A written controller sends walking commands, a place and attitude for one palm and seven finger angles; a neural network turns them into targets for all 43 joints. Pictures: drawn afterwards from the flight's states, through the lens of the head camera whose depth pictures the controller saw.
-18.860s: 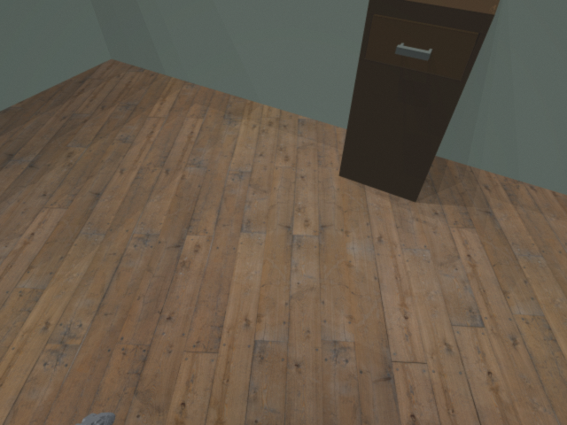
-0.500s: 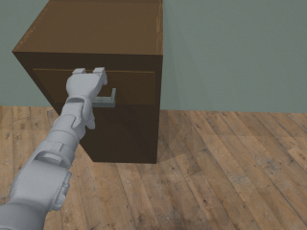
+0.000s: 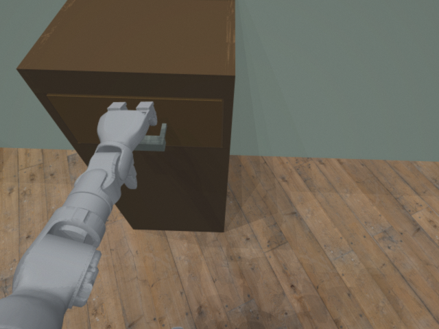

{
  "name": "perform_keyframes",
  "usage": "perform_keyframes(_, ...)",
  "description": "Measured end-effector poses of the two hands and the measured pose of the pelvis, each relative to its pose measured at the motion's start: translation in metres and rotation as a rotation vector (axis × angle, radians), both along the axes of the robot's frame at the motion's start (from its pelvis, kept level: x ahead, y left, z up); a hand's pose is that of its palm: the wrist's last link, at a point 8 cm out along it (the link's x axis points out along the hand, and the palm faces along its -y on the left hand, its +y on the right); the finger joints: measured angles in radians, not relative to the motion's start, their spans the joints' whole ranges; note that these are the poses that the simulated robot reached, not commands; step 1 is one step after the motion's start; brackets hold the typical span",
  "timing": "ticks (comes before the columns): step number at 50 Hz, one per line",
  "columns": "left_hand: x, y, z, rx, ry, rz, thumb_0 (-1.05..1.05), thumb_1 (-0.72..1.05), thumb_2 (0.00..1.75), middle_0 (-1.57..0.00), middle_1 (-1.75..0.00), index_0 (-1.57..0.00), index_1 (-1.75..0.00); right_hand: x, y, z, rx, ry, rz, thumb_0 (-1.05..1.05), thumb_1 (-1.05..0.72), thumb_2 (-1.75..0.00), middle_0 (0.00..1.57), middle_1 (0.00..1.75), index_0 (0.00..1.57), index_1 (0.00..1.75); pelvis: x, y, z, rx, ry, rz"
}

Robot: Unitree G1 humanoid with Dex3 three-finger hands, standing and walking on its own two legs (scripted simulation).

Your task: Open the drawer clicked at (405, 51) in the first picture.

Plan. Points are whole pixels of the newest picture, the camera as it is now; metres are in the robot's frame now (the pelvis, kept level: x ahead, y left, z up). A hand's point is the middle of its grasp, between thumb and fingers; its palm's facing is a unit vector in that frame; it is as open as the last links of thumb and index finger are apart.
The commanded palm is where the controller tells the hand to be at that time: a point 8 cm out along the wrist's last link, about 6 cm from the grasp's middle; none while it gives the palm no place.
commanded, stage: lower the fingers behind the handle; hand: left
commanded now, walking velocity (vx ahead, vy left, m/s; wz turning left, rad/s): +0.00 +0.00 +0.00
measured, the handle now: (139, 134) +0.53 +0.17 -0.01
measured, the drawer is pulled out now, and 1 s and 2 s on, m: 0.00 0.00 0.00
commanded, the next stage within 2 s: close the thumb around the handle in 1.34 s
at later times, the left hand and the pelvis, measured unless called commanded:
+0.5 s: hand (137, 154) +0.47 +0.16 +0.00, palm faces -0.06 -0.05 -1.00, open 13.8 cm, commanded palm +0.46 +0.16 +0.06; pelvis -0.01 +0.01 -0.01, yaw -1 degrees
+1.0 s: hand (136, 161) +0.47 +0.17 -0.03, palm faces -0.04 -0.03 -1.00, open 13.8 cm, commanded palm +0.45 +0.16 +0.03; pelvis -0.01 +0.01 -0.03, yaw -1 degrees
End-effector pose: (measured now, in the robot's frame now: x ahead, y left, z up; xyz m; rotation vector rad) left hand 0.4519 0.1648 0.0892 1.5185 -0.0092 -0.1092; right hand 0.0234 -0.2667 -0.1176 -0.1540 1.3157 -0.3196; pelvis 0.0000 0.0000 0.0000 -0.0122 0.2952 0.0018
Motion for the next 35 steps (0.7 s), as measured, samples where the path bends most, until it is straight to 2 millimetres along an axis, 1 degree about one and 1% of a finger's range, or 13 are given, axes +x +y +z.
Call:
perform_keyframes(5,0.0,0.0,-0.008,0.003,-0.032,0.015,0.0,-0.48,0.3,-0.32,-1.2,-0.32,-1.2,-0.005,0.001,-0.004,0.002,0.006,-0.005,0.01,-0.9,-0.9,0.2,0.3,0.2,0.3,-0.002,0.001,-0.004,-0.001,0.016,-0.006)
perform_keyframes(13,0.002,0.006,-0.02,0.027,0.0,0.061,0.0,-0.48,0.3,-0.32,-1.2,-0.32,-1.2,-0.018,0.007,-0.007,0.006,0.029,-0.02,0.01,-0.9,-0.9,0.2,0.3,0.2,0.3,-0.006,0.003,-0.007,-0.006,0.027,-0.004)
perform_keyframes(18,0.005,0.005,-0.023,0.015,0.008,0.039,0.0,-0.48,0.3,-0.32,-1.2,-0.32,-1.2,-0.029,0.009,-0.007,-0.003,0.048,-0.031,0.01,-0.9,-0.9,0.2,0.3,0.2,0.3,-0.006,0.004,-0.009,-0.009,0.039,-0.006)
perform_keyframes(23,0.003,0.0,-0.03,0.006,-0.002,0.014,0.0,-0.48,0.3,-0.32,-1.2,-0.32,-1.2,-0.037,0.01,-0.01,-0.003,0.071,-0.035,0.01,-0.9,-0.9,0.2,0.3,0.2,0.3,-0.007,0.006,-0.012,-0.011,0.05,-0.01)
perform_keyframes(30,0.0,0.003,-0.043,0.013,-0.017,0.033,0.0,-0.48,0.3,-0.32,-1.2,-0.32,-1.2,-0.04,0.012,-0.014,-0.004,0.076,-0.039,0.01,-0.9,-0.9,0.2,0.3,0.2,0.3,-0.009,0.008,-0.017,-0.014,0.064,-0.013)
perform_keyframes(35,0.001,0.006,-0.047,0.02,-0.016,0.051,0.0,-0.48,0.3,-0.31,-1.2,-0.32,-1.2,-0.039,0.013,-0.015,-0.009,0.069,-0.036,0.01,-0.9,-0.9,0.2,0.3,0.2,0.3,-0.011,0.009,-0.019,-0.017,0.072,-0.011)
